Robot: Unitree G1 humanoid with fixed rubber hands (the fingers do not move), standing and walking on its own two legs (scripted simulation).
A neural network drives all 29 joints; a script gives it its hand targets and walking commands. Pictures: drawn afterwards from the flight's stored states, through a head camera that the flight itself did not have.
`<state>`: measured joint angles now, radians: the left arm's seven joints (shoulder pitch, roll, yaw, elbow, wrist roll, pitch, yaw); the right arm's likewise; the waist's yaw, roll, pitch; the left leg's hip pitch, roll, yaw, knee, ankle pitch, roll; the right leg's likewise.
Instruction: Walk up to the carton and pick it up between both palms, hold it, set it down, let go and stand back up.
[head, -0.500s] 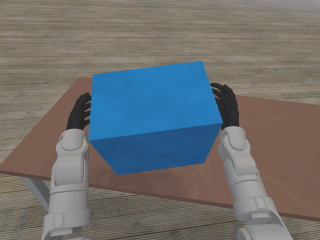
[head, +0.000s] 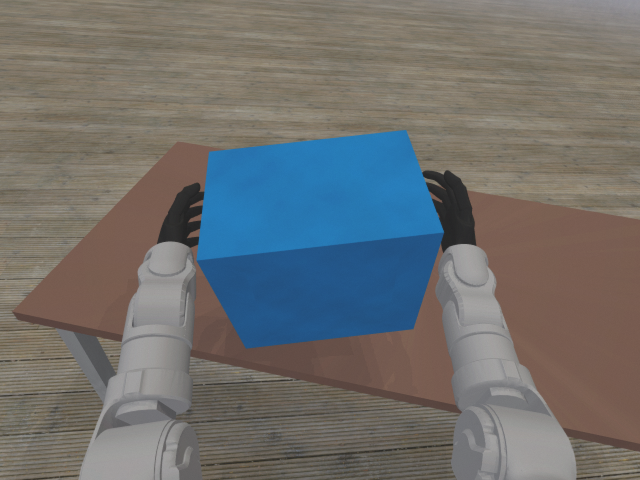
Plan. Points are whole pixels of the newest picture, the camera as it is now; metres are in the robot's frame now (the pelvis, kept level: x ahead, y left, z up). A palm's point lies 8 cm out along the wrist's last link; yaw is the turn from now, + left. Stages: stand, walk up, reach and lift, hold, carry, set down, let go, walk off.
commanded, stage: set down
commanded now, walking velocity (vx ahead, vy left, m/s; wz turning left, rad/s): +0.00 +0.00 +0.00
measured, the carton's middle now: (319, 247) +0.42 -0.02 +0.09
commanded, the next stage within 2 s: none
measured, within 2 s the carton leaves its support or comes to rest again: neither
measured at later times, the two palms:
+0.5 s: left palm (182, 248) +0.41 +0.17 +0.10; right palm (435, 229) +0.41 -0.18 +0.14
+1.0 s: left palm (210, 252) +0.42 +0.13 +0.09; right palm (460, 252) +0.39 -0.22 +0.11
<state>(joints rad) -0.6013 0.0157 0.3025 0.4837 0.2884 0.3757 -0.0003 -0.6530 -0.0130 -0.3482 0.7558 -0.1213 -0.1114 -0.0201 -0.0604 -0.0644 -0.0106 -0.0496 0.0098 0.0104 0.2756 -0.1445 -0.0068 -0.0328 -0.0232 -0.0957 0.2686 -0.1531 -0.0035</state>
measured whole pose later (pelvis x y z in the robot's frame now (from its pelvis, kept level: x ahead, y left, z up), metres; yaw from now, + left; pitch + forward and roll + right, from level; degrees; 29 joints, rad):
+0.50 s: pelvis +0.04 +0.00 +0.00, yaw +0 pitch -4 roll +0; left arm -0.55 0.02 0.32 0.57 0.26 0.26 0.01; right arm -0.66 -0.03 -0.27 0.84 -0.08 -0.16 -0.05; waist -0.05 -0.05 0.00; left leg -0.03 0.02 0.02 0.30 -0.21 -0.01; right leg 0.00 -0.01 -0.10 0.26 -0.20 0.00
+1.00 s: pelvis +0.01 +0.00 +0.00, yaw -3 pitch +1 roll +0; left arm -0.73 0.00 0.42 0.83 0.29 0.15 0.03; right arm -0.72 -0.02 -0.53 0.87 -0.25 -0.13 0.04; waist -0.03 -0.04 -0.02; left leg -0.14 0.03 0.08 0.25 -0.14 -0.01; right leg -0.16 -0.01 -0.05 0.28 -0.15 -0.01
